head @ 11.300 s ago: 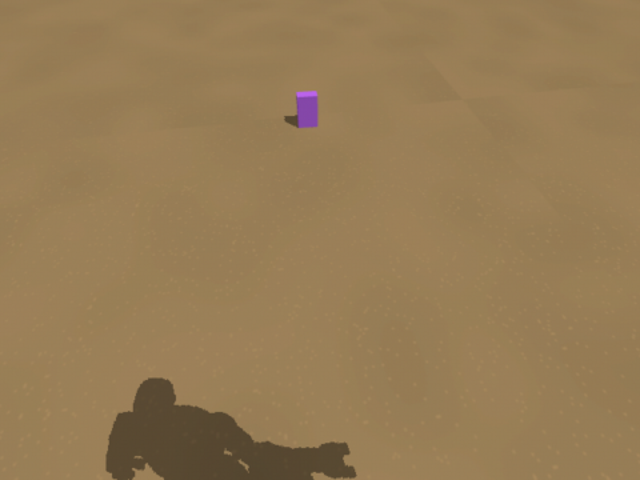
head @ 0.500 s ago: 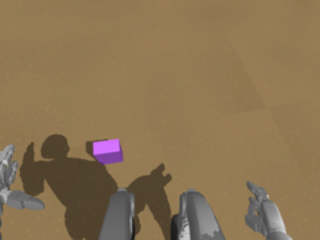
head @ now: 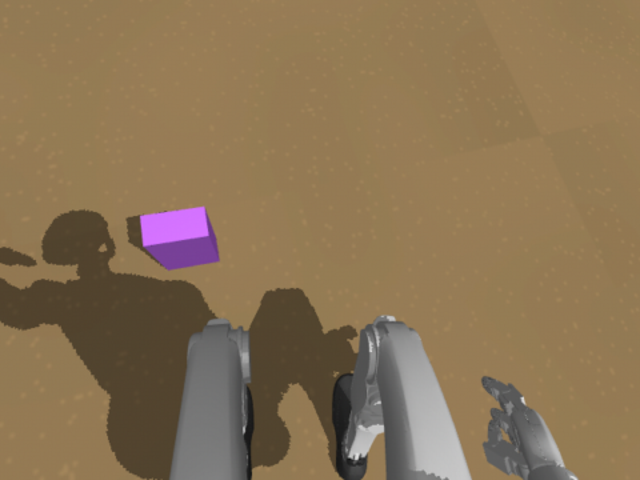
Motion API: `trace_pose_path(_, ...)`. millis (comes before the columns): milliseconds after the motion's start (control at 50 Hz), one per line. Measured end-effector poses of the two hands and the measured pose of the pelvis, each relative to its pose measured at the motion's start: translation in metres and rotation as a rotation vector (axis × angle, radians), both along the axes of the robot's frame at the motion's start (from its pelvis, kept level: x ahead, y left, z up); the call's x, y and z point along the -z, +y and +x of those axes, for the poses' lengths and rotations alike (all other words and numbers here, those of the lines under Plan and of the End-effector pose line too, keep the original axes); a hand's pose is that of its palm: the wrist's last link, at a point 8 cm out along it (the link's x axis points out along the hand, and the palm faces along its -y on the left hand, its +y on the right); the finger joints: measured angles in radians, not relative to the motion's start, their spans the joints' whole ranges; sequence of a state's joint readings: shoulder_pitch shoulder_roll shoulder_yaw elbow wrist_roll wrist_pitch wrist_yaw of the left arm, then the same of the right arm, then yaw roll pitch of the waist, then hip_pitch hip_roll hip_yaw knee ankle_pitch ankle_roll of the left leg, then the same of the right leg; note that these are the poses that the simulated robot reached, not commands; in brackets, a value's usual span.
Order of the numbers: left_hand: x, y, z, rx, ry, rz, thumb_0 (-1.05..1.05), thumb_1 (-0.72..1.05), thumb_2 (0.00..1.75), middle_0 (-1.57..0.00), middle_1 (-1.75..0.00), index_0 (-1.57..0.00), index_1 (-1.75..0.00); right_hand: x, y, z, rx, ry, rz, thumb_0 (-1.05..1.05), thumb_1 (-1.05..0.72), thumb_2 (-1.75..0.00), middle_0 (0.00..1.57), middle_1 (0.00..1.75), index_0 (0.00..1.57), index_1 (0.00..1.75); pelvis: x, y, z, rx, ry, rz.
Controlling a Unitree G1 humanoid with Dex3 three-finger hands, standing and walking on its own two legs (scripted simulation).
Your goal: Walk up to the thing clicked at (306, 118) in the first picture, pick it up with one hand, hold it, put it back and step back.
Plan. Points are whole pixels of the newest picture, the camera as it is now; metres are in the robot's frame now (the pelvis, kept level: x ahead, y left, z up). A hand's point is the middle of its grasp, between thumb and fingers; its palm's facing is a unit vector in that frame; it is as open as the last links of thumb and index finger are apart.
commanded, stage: go down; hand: left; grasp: from the side
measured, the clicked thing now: (184, 241) +0.49 +0.24 -0.39
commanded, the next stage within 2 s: approach in 0.98 s
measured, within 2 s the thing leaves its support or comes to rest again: neither
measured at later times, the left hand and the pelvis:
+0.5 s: hand out of the picture +0.39 +0.42 -0.06, palm faces +0.23 -0.97 -0.06, open 17.4 cm; pelvis -0.02 +0.01 -0.07, yaw -2 degrees
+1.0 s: hand out of the picture +0.40 +0.43 -0.07, palm faces +0.23 -0.97 -0.05, open 17.5 cm; pelvis -0.02 +0.01 -0.10, yaw -3 degrees
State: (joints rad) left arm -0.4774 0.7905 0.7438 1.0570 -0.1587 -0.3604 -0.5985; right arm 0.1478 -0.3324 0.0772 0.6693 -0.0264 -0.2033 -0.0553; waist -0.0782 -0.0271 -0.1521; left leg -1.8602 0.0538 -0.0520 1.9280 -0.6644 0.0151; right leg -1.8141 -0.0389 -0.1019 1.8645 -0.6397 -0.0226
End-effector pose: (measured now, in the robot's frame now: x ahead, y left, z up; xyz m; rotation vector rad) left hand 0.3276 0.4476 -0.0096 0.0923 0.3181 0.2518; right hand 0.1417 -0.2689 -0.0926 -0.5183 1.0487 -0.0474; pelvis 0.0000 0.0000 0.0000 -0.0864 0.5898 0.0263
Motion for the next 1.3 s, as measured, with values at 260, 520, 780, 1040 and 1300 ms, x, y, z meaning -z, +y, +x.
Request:
trace_pose_path(260, 0.023, 0.016, 0.013, -0.001, -0.087, -0.021, -0.01, -0.48, 0.00, -0.08, 0.00, -0.08, 0.00, 0.037, -0.001, -0.013, -0.016, 0.038, -0.026, 0.01, -0.93, -0.90, 0.20, 0.30, 0.20, 0.30, 0.039, 0.005, -0.006, 0.008, -0.002, -0.016)
trace_pose_path(520, 0.040, 0.023, 0.026, 0.019, -0.150, -0.032, -0.01, -0.50, 0.00, -0.07, 0.00, -0.07, 0.00, 0.065, 0.001, -0.024, -0.040, 0.056, -0.042, 0.00, -0.93, -0.90, 0.20, 0.30, 0.20, 0.30, 0.071, 0.006, -0.016, 0.011, -0.020, -0.029)
trace_pose_path(780, 0.048, 0.031, 0.034, 0.016, -0.182, -0.027, -0.01, -0.51, 0.00, -0.07, 0.00, -0.06, -0.01, 0.077, -0.002, -0.039, -0.045, 0.099, -0.052, 0.00, -0.93, -0.91, 0.20, 0.30, 0.20, 0.30, 0.087, 0.006, -0.018, 0.015, -0.026, -0.037)
trace_pose_path(1040, 0.056, 0.037, 0.039, 0.016, -0.217, -0.030, -0.02, -0.51, 0.00, -0.07, -0.01, -0.06, -0.02, 0.083, -0.003, -0.038, -0.058, 0.103, -0.071, 0.00, -0.93, -0.91, 0.20, 0.30, 0.20, 0.30, 0.099, 0.007, -0.019, 0.018, -0.037, -0.051)
trace_pose_path(1300, 0.088, 0.039, 0.040, -0.010, -0.272, -0.064, -0.01, -0.58, 0.01, -0.09, -0.02, -0.07, -0.04, 0.090, 0.000, -0.037, -0.122, 0.109, -0.084, 0.00, -0.93, -0.91, 0.20, 0.30, 0.20, 0.30, 0.114, 0.008, -0.023, 0.029, -0.064, -0.064)
